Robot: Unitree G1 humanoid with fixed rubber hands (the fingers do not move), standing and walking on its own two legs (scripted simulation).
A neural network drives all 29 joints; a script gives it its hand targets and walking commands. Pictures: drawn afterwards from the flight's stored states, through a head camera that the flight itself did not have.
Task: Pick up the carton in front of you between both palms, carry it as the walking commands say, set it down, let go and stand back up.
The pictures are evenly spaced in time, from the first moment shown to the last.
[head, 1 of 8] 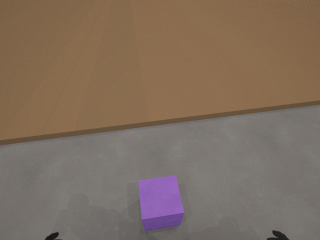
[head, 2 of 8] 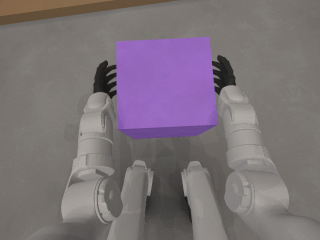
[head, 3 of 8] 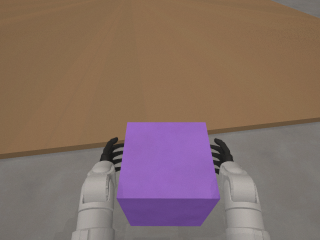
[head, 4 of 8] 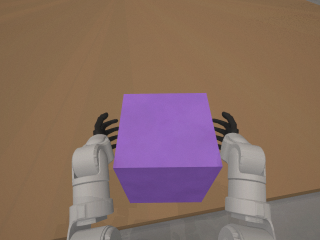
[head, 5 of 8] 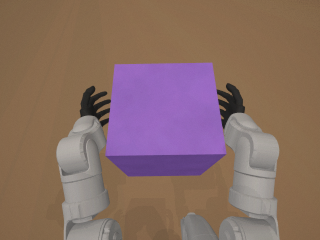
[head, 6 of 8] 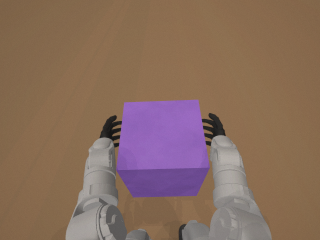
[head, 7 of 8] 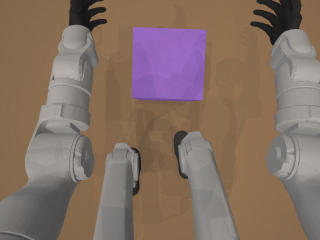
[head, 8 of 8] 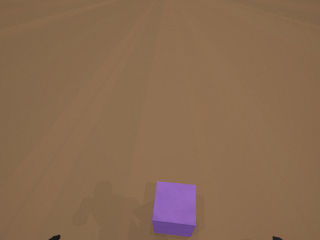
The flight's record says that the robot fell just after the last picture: no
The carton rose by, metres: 0.79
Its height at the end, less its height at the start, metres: +0.06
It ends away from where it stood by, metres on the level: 2.22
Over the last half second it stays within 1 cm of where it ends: yes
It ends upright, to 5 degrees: yes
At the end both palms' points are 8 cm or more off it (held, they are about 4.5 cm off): yes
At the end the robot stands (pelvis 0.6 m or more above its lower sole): yes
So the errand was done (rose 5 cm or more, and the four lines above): yes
